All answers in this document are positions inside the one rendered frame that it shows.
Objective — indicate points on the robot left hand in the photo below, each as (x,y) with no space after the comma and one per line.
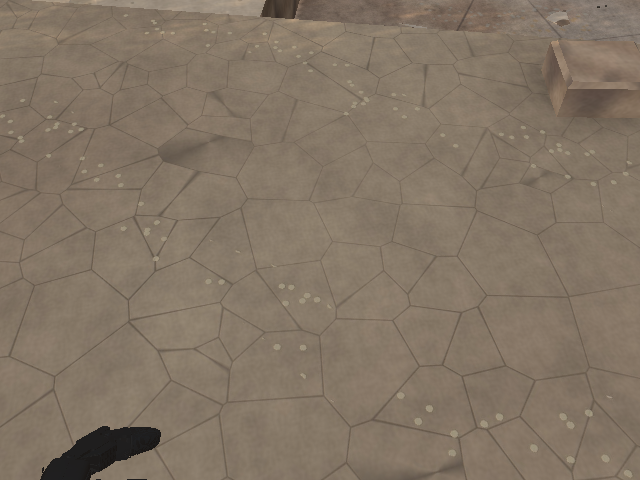
(99,449)

